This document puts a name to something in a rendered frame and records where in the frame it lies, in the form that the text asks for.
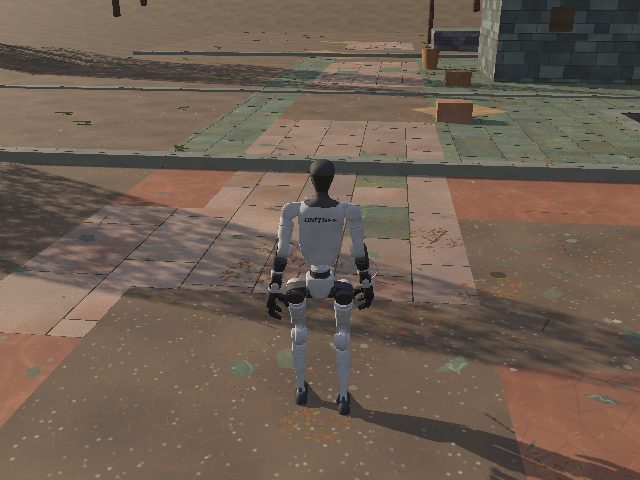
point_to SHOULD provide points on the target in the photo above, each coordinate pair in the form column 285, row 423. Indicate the left robot forearm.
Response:
column 277, row 272

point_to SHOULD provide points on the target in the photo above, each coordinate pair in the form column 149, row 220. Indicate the robot right hand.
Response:
column 367, row 294

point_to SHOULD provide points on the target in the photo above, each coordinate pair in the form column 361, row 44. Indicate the robot left thigh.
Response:
column 296, row 297

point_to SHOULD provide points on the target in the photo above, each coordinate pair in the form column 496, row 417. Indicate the right robot shin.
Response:
column 343, row 362

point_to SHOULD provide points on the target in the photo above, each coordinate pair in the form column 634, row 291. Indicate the robot left hand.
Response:
column 271, row 304

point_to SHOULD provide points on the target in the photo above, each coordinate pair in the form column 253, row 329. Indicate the right robot forearm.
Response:
column 363, row 269

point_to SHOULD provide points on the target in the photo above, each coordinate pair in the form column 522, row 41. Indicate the robot right upper arm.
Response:
column 353, row 214

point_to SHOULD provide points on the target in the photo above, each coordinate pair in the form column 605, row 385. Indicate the robot left upper arm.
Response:
column 289, row 211

